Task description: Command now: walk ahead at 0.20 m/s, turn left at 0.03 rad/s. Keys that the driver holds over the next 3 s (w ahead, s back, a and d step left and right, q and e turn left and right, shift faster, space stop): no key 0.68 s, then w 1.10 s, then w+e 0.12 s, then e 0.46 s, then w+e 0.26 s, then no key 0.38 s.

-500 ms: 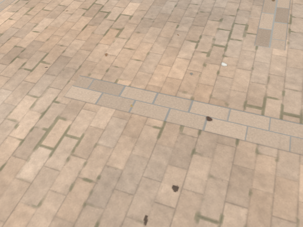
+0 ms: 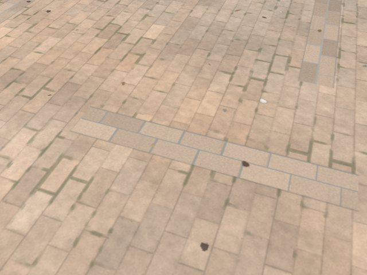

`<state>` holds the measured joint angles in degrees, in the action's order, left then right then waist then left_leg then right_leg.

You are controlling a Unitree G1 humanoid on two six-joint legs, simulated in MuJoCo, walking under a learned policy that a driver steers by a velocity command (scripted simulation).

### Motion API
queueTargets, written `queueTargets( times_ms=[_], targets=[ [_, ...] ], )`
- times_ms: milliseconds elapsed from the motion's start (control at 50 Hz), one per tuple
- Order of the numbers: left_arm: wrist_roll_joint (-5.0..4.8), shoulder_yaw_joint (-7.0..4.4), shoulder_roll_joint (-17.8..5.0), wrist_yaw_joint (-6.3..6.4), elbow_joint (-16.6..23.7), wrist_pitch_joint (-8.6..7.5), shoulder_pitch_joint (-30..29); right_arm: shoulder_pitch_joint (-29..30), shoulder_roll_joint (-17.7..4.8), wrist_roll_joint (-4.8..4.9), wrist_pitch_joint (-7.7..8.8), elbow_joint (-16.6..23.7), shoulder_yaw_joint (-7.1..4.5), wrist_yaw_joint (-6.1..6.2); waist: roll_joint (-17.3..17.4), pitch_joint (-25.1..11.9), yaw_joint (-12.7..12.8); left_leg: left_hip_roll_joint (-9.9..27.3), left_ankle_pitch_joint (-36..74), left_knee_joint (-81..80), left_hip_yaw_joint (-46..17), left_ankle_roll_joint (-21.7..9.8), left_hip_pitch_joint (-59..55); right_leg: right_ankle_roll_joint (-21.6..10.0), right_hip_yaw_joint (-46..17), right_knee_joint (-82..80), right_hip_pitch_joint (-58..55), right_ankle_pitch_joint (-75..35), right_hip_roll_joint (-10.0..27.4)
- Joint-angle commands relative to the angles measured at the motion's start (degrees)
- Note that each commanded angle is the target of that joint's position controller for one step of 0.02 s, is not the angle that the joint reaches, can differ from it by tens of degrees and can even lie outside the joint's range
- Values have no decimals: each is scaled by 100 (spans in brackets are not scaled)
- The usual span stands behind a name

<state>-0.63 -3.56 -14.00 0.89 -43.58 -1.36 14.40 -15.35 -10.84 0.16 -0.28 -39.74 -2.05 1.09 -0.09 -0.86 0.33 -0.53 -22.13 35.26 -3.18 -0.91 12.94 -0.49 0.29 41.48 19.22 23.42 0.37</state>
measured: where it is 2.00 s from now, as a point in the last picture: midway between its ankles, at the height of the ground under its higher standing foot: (189, 257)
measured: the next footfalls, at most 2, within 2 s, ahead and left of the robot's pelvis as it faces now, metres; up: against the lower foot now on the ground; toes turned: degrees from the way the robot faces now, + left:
left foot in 0.38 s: +0.14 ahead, +0.12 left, +0.00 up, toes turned +2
right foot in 1.40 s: +0.50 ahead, -0.11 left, +0.00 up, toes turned -1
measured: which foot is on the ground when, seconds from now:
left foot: down 0.00-0.08, up 0.10-0.36, down 0.38-1.00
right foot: down 0.00-0.94, up 0.96-1.00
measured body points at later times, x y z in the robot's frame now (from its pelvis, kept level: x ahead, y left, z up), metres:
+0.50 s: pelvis +0.07 -0.01 +0.01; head +0.08 -0.01 +0.46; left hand +0.17 +0.24 -0.12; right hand +0.22 -0.26 -0.10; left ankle +0.07 +0.13 -0.73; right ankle +0.02 -0.11 -0.73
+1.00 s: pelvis +0.13 +0.03 +0.00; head +0.14 +0.04 +0.45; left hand +0.17 +0.30 -0.14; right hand +0.21 -0.24 -0.12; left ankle +0.10 +0.12 -0.73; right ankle +0.02 -0.11 -0.67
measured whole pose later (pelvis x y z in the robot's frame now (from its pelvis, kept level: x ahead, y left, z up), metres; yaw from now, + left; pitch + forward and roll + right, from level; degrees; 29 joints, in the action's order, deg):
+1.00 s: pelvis +0.13 +0.03 +0.00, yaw +0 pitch +0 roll +0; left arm -2.1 -2.9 -15.0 0.7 -52.1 -3.2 19.5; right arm -15.1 -13.5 1.0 6.1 -51.4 -4.1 -1.1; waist -2.2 0.8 -0.5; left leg -1.7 -19.8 32.3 2.7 -3.0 12.5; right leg -1.2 -2.6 54.6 14.7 26.5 0.2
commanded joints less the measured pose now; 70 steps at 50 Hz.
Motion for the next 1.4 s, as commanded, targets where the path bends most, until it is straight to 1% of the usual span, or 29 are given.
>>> queueTargets(
  times_ms=[20,60,80,100,120,140,200,260,300,360,420,480,680,720,760,800,840,880,920,940,960,980,1000,1060,1180,1300,1340,1380,1400],
  targets=[
    [-91,-84,-311,-85,532,-302,-444,146,-1015,83,152,279,-275,43,1128,914,-37,1430,-1653,-2019,-2123,-1094,514,-341,59,63,707,360,59],
    [44,-99,-276,-147,263,-366,137,575,-784,81,122,340,-207,40,741,501,298,856,122,-1159,-1217,-647,755,-361,111,-1138,-688,-825,-82],
    [123,-176,-589,-141,216,-365,413,578,-567,23,133,397,-158,73,124,115,267,412,674,-161,-632,-291,807,-407,-591,-1447,-1171,-1858,391],
    [122,-298,-1157,-156,236,-330,596,443,-436,-62,159,546,-133,137,-1294,-114,122,-320,-67,1008,220,204,1484,-945,-1939,-1967,-1609,-2335,1207],
    [187,-184,-888,-169,283,-330,681,485,-691,5,149,580,-192,168,-1719,-156,250,-153,-1356,1728,-105,397,1860,-1667,-3129,-2441,-1593,-2931,1986],
    [184,-76,-629,-138,325,-339,469,457,-864,73,111,512,-259,166,-1217,45,160,60,-1535,2361,-268,450,2082,-1798,-2934,-2315,-1600,-3307,2062],
    [112,-48,-661,-33,373,-243,23,417,-676,10,25,257,-244,149,-384,-134,1,406,-677,2100,-242,472,1963,-1280,-1717,-2082,-1667,-4279,1566],
    [122,-8,-592,55,287,-103,-137,380,-385,46,10,86,-133,97,-622,-303,-50,248,-10,849,133,538,864,-1035,-723,-1961,-1328,-5055,965],
    [95,-18,-647,67,214,-30,-57,429,-509,65,-10,43,-154,99,-668,-392,4,133,396,277,274,540,506,-1078,-659,-1886,-1367,-5207,957],
    [-31,18,-563,43,120,19,-142,420,-580,8,-19,-17,-155,98,-583,-291,-135,127,1863,-1139,289,332,-261,-861,-671,-1805,-1090,-4135,866],
    [181,57,-394,-69,-20,-100,364,640,-1171,-43,-48,12,-305,142,561,-287,249,578,3165,-565,-191,-136,-916,-257,-273,-1863,-475,-1594,165],
    [117,67,-408,-50,-40,-57,-118,724,-785,-44,-15,-14,-235,96,324,-77,-13,448,2921,-554,-188,-131,-653,-127,-93,-1598,-422,-1729,64],
    [95,39,-429,46,-275,125,-130,742,-773,-22,88,-450,-219,89,113,-121,45,373,2924,-510,-129,-114,-434,-85,-111,-1447,-806,-2096,135],
    [42,-8,-509,56,-409,151,33,531,-839,36,59,-644,-264,92,18,-143,44,135,1153,-369,89,-189,-347,-223,-28,-1437,-719,-509,12],
    [-28,-22,-554,63,-416,106,90,609,-797,84,106,-639,-258,88,-237,486,79,27,-944,-307,101,-284,405,-553,-492,-1758,-301,1404,257],
    [-91,-58,-746,75,-457,-69,387,917,-631,169,325,-497,-207,49,-659,1023,224,-47,-955,285,315,-284,1410,-1023,-1625,-2428,-558,2268,998],
    [-92,-138,-1038,57,-525,-221,463,1262,-565,195,545,-371,-181,-39,-992,1350,236,69,-335,781,435,-338,1972,-1480,-2762,-2935,-808,1702,1849],
    [-95,-130,-1002,7,-503,-284,318,1068,-591,166,643,-462,-194,-143,-887,1083,51,157,-509,269,452,-473,1643,-1355,-2344,-2627,-1076,299,1797],
    [-123,-109,-945,-34,-359,-233,-214,-174,-783,161,636,-1028,-329,-196,-631,505,-539,-71,578,-654,534,-549,-694,-840,-1220,-1910,-107,-843,1112],
    [-113,-22,-679,-20,-136,-272,-634,-1008,-1318,133,644,-1255,-517,-186,315,289,-899,643,275,-1375,-904,-920,-1587,-349,-223,-162,684,-1814,291],
    [-94,15,-521,20,48,-374,-579,-1588,-1796,112,665,-1354,-622,-234,1740,-87,-974,1886,611,-2208,-3285,-1680,-2661,13,68,1861,1947,-175,-382],
    [-157,-46,-737,8,35,-438,-512,-1218,-1212,33,693,-1253,-408,-233,1130,28,-714,2172,1019,-2234,-3483,-1769,-2661,-77,-560,2747,2619,705,-173],
    [-237,-52,-729,-45,-40,-461,-367,-876,-903,6,708,-1161,-306,-226,743,282,-506,2012,1289,-2150,-2760,-1586,-2472,-235,-684,2985,2781,340,85],
    [-104,-78,-606,-132,-68,-423,-488,-576,-669,1,646,-1125,-170,-225,371,386,-267,1449,2230,-2393,-1273,-1074,-2035,-319,-382,2312,2580,-786,584],
    [-34,102,-163,-235,331,-330,-1464,-782,-1047,0,533,-1256,-175,-51,386,670,-382,1088,2770,-2845,-294,-989,-1113,97,125,302,2086,-1921,450],
    [-92,88,-433,-327,628,-375,-2124,-1037,-1198,112,538,-1457,-218,-23,509,855,-368,1438,2811,-2811,-151,-891,-1441,-181,54,-951,1579,-2396,272],
    [-73,10,-623,-354,592,-401,-1862,-913,-1308,87,495,-1444,-260,-20,580,552,-113,1510,4085,-2282,-58,-769,-1761,-385,139,-1050,1074,-2107,108],
    [-75,-198,-960,-297,179,-370,-475,-762,-1318,27,402,-1402,-261,-13,644,-343,609,1211,5706,-632,221,-563,-1557,-675,403,-1091,-735,-1964,-252],
    [-47,-301,-1231,-231,-88,-339,617,-745,-1192,-39,384,-1293,-193,-5,347,-1051,1021,964,4561,955,319,-389,-343,-952,-357,-889,-2529,-1874,418]
  ],
)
